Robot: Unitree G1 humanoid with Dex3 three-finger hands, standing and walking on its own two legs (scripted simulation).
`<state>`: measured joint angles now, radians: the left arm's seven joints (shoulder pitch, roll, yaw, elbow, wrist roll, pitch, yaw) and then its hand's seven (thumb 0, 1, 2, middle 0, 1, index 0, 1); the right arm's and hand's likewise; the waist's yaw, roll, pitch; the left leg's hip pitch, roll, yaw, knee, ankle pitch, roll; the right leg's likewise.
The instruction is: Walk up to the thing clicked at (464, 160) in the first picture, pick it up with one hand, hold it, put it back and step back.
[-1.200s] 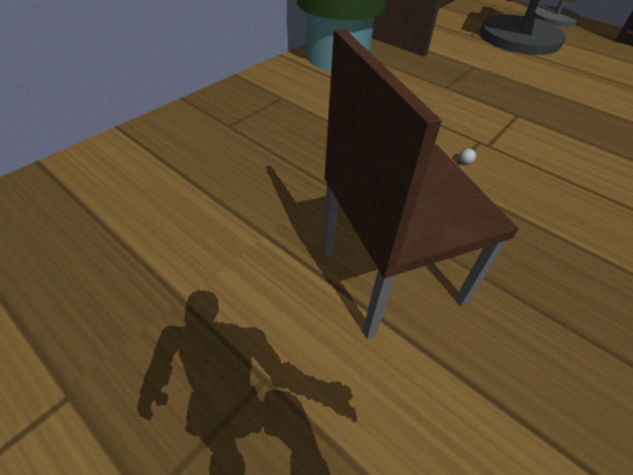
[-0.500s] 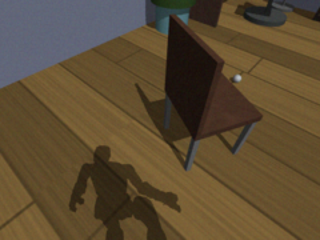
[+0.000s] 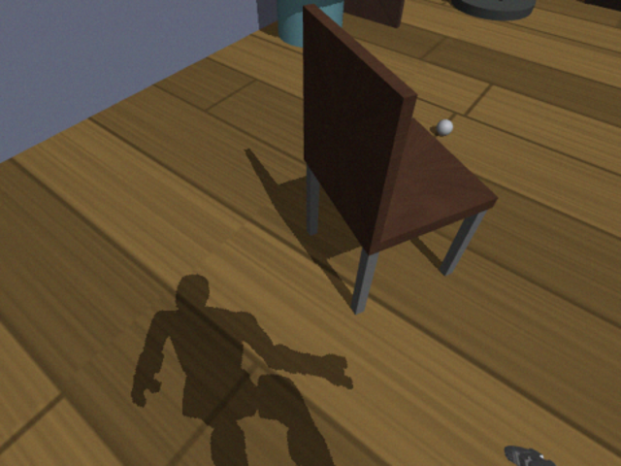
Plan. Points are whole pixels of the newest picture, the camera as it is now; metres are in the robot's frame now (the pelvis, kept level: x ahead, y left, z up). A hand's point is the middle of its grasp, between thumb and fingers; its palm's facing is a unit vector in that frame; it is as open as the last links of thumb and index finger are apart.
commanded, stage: walk up
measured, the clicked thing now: (444, 127) +1.76 -0.68 -0.73
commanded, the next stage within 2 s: none
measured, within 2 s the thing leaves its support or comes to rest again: neither
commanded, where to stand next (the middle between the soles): +0.04 +0.01 m, yaw -83 degrees
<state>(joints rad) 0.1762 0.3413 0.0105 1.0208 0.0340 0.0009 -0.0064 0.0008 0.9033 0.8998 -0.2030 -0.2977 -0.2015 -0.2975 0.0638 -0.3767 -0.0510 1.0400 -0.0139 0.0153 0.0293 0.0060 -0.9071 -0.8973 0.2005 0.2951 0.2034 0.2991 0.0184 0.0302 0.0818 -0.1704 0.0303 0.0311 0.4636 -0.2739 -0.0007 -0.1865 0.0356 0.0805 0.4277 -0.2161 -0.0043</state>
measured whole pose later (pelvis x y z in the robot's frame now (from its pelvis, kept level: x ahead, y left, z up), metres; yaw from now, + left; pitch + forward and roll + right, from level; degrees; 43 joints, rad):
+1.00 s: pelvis +0.03 +0.07 -0.02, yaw -53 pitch -2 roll -2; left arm 0.27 0.39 0.03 0.64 0.04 0.05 -0.03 0.00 0.90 0.90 -0.21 -0.30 -0.21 -0.30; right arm 0.26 -0.39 -0.08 0.72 0.00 0.01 0.01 0.01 -0.91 -0.90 0.20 0.29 0.20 0.30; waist -0.01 0.00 0.10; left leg -0.40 0.00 -0.02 0.72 -0.33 0.02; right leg -0.32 0.13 0.21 0.68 -0.33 0.01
